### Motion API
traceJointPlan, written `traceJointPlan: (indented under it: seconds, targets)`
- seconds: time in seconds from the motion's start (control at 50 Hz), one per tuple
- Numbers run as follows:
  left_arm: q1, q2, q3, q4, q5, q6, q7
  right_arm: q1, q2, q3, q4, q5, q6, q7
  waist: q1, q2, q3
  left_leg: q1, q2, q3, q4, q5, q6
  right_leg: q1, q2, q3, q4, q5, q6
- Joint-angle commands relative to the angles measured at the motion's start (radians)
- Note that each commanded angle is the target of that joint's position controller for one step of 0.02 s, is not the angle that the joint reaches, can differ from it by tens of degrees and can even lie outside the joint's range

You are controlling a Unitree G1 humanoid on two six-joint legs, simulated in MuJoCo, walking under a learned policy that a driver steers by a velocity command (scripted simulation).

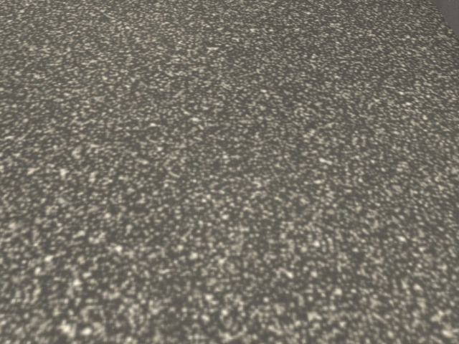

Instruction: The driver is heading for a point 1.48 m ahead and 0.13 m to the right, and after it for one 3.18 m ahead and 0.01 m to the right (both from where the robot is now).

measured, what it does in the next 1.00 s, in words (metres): walks ahead: right foot, then left foot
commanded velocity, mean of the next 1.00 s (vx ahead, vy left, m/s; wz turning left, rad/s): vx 0.45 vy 0.00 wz -0.17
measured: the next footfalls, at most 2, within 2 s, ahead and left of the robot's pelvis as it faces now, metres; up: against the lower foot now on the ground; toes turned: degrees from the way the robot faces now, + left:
right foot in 0.42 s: +0.39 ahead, -0.07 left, +0.00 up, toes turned +3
left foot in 0.88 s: +0.65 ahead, +0.14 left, +0.00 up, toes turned -14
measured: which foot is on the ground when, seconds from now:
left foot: down 0.00-0.44, up 0.46-0.86, down 0.88-1.00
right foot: up 0.00-0.40, down 0.42-0.90, up 0.92-1.00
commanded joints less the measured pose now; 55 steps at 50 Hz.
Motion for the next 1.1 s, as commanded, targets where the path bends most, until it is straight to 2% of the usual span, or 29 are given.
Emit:
traceJointPlan:
  seconds: [0.02, 0.04, 0.08, 0.18, 0.3, 0.36, 0.4, 0.42, 0.44, 0.46, 0.48, 0.5, 0.52, 0.54, 0.56, 0.62, 0.66, 0.72, 0.76, 0.82, 0.86, 0.88, 0.9, 0.92, 0.94, 0.96, 0.98, 1.04, 1.1]
  targets:
    - [-0.14, 0.119, 0.019, -0.121, 0.008, -0.07, -0.019, 0.05, -0.143, -0.029, -0.068, 0.005, -0.057, -0.007, -0.033, 0.129, 0.073, 0.304, 0.322, -0.53, -0.393, -0.053, 0.215, -0.526, -0.031, 0.124, 0.151, 0.137, -0.008]
    - [-0.13, 0.12, 0.021, -0.112, 0.029, -0.076, -0.014, 0.034, -0.138, -0.025, -0.072, 0.007, -0.055, -0.012, -0.02, 0.123, 0.072, 0.281, 0.283, -0.459, -0.392, 0.067, 0.188, -0.482, -0.037, 0.121, 0.092, 0.212, 0.003]
    - [-0.13, 0.088, 0.015, -0.102, 0.035, -0.081, -0.015, 0.068, -0.144, -0.024, -0.077, -0.006, -0.056, -0.024, -0.02, 0.122, 0.041, 0.261, 0.231, -0.366, -0.387, 0.301, 0.163, -0.41, -0.013, 0.095, 0.043, 0.33, 0.027]
    - [-0.213, 0.021, -0.016, -0.108, 0.019, -0.082, -0.024, 0.145, -0.141, -0.023, -0.047, -0.006, -0.053, -0.047, -0.06, 0.152, 0.047, 0.223, 0.163, -0.231, -0.387, 0.437, 0.11, -0.319, 0.027, 0.06, -0.25, 0.534, 0.053]
    - [-0.341, 0.013, -0.035, -0.141, -0.005, -0.094, -0.064, 0.207, -0.156, -0.021, 0.002, -0.004, -0.058, -0.043, -0.115, 0.164, 0.119, 0.281, 0.225, -0.193, -0.4, 0.447, 0.102, -0.289, 0.029, 0.016, -0.433, 0.564, -0.011]
    - [-0.291, 0.041, -0.027, -0.135, -0.002, -0.097, -0.076, 0.185, -0.172, -0.024, 0.011, -0.006, -0.051, -0.049, -0.07, 0.18, 0.068, 0.363, 0.245, -0.149, -0.296, 0.81, 0.081, -0.205, 0.07, -0.013, -0.461, 0.465, -0.075]
    - [-0.112, 0.096, -0.001, -0.093, 0.0, -0.087, -0.065, 0.164, -0.192, -0.028, 0.009, -0.017, -0.037, -0.057, 0.025, 0.198, -0.077, 0.392, 0.22, -0.098, -0.061, 1.215, 0.055, 0.025, 0.145, -0.058, -0.45, 0.407, -0.131]
    - [0.041, 0.126, 0.014, -0.061, -0.001, -0.079, -0.054, 0.141, -0.193, -0.024, 0.0, -0.02, -0.036, -0.06, 0.107, 0.171, -0.164, 0.265, 0.195, -0.069, 0.143, 1.209, 0.026, 0.278, 0.124, -0.016, -0.462, 0.468, -0.17]
    - [0.21, 0.193, 0.03, -0.041, 0.008, -0.068, -0.039, 0.154, -0.145, -0.007, -0.034, -0.044, -0.045, -0.061, 0.141, 0.007, -0.301, -0.028, 0.128, -0.037, 0.492, 0.827, -0.017, 0.626, -0.078, 0.294, -0.441, 0.438, -0.258]
    - [0.231, 0.201, 0.031, -0.028, 0.0, -0.076, -0.047, 0.261, -0.052, 0.022, -0.035, -0.031, -0.067, -0.045, 0.063, -0.272, -0.431, -0.368, -0.085, -0.115, 0.855, -0.13, -0.09, 0.889, -0.309, 0.857, -0.581, 0.28, -0.443]
    - [0.193, 0.129, 0.016, -0.027, -0.01, -0.07, -0.04, 0.156, -0.146, 0.008, -0.056, -0.006, -0.098, -0.029, 0.109, -0.128, -0.351, -0.485, -0.023, -0.226, 0.912, -0.113, -0.07, 0.834, -0.267, 0.844, -0.658, 0.128, -0.385]
    - [0.146, 0.108, 0.008, -0.044, -0.001, -0.063, -0.031, 0.044, -0.158, 0.007, -0.093, 0.024, -0.117, -0.018, 0.103, -0.062, -0.205, -0.519, 0.027, -0.211, 0.877, -0.051, -0.057, 0.689, -0.231, 0.684, -0.676, 0.135, -0.337]
    - [0.091, 0.102, 0.004, -0.054, 0.007, -0.062, -0.029, -0.007, -0.141, 0.014, -0.109, 0.01, -0.131, -0.017, 0.057, 0.063, -0.098, -0.498, 0.063, -0.185, 0.781, -0.001, -0.047, 0.51, -0.189, 0.598, -0.711, 0.222, -0.312]
    - [0.052, 0.081, -0.003, -0.067, 0.012, -0.066, -0.027, -0.019, -0.144, 0.006, -0.111, -0.015, -0.131, -0.023, 0.023, 0.092, -0.058, -0.453, 0.095, -0.178, 0.693, 0.034, -0.052, 0.401, -0.153, 0.534, -0.729, 0.321, -0.299]
    - [0.029, 0.078, -0.007, -0.081, 0.021, -0.064, -0.023, -0.001, -0.137, 0.005, -0.112, -0.023, -0.123, -0.023, -0.01, 0.065, -0.033, -0.404, 0.108, -0.172, 0.665, 0.047, -0.059, 0.312, -0.126, 0.499, -0.757, 0.377, -0.303]
    - [0.023, 0.085, -0.004, -0.078, 0.007, -0.066, -0.011, 0.03, -0.102, 0.014, -0.117, -0.038, -0.096, -0.03, -0.045, 0.013, -0.004, -0.362, 0.126, -0.132, 0.518, 0.064, -0.107, 0.159, -0.092, 0.405, -0.792, 0.476, -0.316]
    - [0.038, 0.111, 0.003, -0.073, 0.004, -0.065, -0.003, -0.043, -0.075, 0.026, -0.145, -0.046, -0.091, -0.036, -0.025, 0.004, 0.02, -0.337, 0.114, -0.102, 0.372, 0.171, -0.134, 0.079, -0.053, 0.34, -0.797, 0.488, -0.295]
    - [0.093, 0.127, 0.008, -0.056, -0.009, -0.052, 0.007, -0.176, -0.05, 0.037, -0.171, -0.037, -0.099, -0.032, 0.038, -0.012, 0.017, -0.246, 0.06, -0.087, 0.121, 0.394, -0.15, 0.045, -0.001, 0.297, -0.754, 0.418, -0.236]
    - [0.141, 0.133, 0.01, -0.044, -0.014, -0.041, 0.01, -0.222, -0.063, 0.031, -0.183, -0.02, -0.106, -0.025, 0.063, -0.028, -0.003, -0.212, 0.032, -0.099, 0.041, 0.435, -0.156, 0.092, -0.019, 0.341, -0.714, 0.367, -0.221]
    - [0.16, 0.125, 0.008, -0.042, -0.014, -0.029, 0.013, -0.226, -0.11, 0.007, -0.194, -0.008, -0.115, -0.017, 0.048, -0.056, -0.021, -0.178, 0.025, -0.134, -0.047, 0.35, -0.13, 0.196, -0.058, 0.447, -0.619, 0.289, -0.187]
    - [0.14, 0.105, 0.004, -0.05, -0.007, -0.022, 0.012, -0.135, -0.131, -0.013, -0.174, -0.005, -0.122, -0.018, -0.012, -0.078, -0.042, -0.049, 0.024, -0.118, -0.101, 0.284, -0.085, 0.199, -0.044, 0.472, -0.523, 0.296, -0.152]
    - [0.14, 0.059, -0.011, -0.06, 0.0, -0.025, 0.008, -0.038, -0.162, -0.029, -0.164, -0.015, -0.127, -0.025, -0.062, -0.057, -0.107, 0.112, 0.084, -0.156, -0.115, 0.259, -0.041, 0.155, 0.005, 0.431, -0.378, 0.301, -0.116]
    - [0.163, -0.021, -0.037, -0.082, 0.022, -0.029, 0.005, 0.118, -0.224, -0.044, -0.153, -0.028, -0.124, -0.035, -0.108, 0.105, -0.254, 0.363, 0.292, -0.361, -0.117, 0.207, 0.028, 0.023, 0.083, 0.316, -0.057, 0.084, -0.07]
    - [0.265, -0.019, -0.044, -0.119, -0.018, -0.04, 0.004, 0.165, -0.281, -0.06, -0.114, -0.04, -0.11, -0.021, -0.044, 0.455, -0.314, 0.547, 0.466, -0.851, -0.246, -0.093, 0.171, -0.308, 0.147, 0.221, 0.219, -0.128, -0.033]
    - [0.244, 0.083, -0.021, -0.088, -0.031, -0.035, 0.011, 0.121, -0.182, -0.041, -0.139, -0.03, -0.108, -0.017, -0.067, 0.277, -0.209, 0.472, 0.44, -0.839, -0.286, -0.239, 0.151, -0.395, 0.076, 0.253, 0.342, -0.049, -0.016]
    - [0.149, 0.116, -0.01, -0.1, -0.021, -0.027, 0.01, 0.09, -0.134, -0.027, -0.141, -0.024, -0.103, -0.021, -0.085, 0.18, -0.109, 0.376, 0.398, -0.658, -0.279, -0.163, 0.114, -0.411, 0.048, 0.227, 0.37, 0.048, -0.008]
    - [0.11, 0.101, -0.011, -0.107, -0.009, -0.022, 0.01, 0.047, -0.116, -0.018, -0.142, -0.03, -0.1, -0.021, -0.066, 0.109, -0.057, 0.272, 0.349, -0.526, -0.29, -0.006, 0.098, -0.371, 0.017, 0.21, 0.347, 0.119, 0.001]
    - [0.091, 0.059, -0.008, -0.118, -0.009, -0.008, -0.003, 0.0, -0.086, -0.012, -0.113, -0.033, -0.104, -0.024, -0.027, 0.164, 0.007, 0.13, 0.266, -0.301, -0.357, 0.201, 0.087, -0.293, -0.034, 0.181, 0.258, 0.205, 0.014]
    - [0.047, 0.017, -0.02, -0.131, 0.002, 0.001, -0.003, 0.033, -0.109, -0.022, -0.068, -0.027, -0.115, -0.021, -0.028, 0.128, 0.022, 0.127, 0.271, -0.213, -0.392, 0.331, 0.117, -0.314, -0.033, 0.18, 0.164, 0.248, 0.025]
Keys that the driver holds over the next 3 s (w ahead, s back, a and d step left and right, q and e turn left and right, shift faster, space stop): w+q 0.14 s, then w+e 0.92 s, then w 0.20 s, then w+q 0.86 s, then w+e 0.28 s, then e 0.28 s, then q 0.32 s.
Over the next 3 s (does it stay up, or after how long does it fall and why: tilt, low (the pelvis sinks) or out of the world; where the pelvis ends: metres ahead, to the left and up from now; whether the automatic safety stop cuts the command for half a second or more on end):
stays up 1.45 -0.12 0.00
